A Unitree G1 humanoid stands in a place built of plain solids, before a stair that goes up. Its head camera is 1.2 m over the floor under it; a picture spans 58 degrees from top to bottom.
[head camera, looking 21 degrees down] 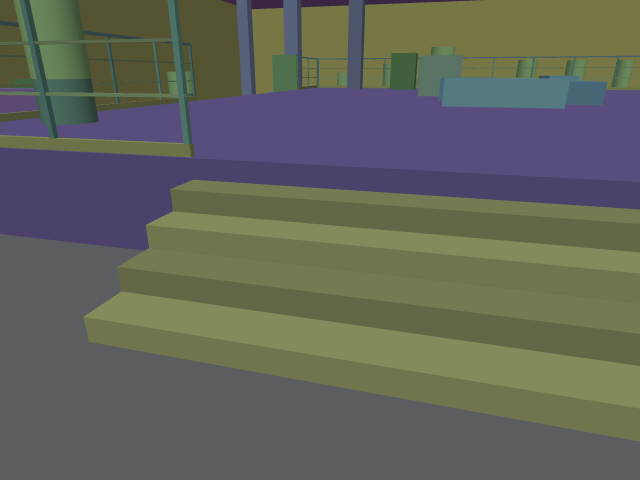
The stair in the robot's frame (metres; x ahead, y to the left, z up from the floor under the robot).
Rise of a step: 0.14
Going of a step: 0.27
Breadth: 2.68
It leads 15 degrees to the right of straight ahead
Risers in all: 5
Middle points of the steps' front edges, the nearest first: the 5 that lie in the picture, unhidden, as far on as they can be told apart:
1.41 -0.18 0.14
1.67 -0.25 0.28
1.92 -0.32 0.42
2.18 -0.39 0.56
2.44 -0.46 0.69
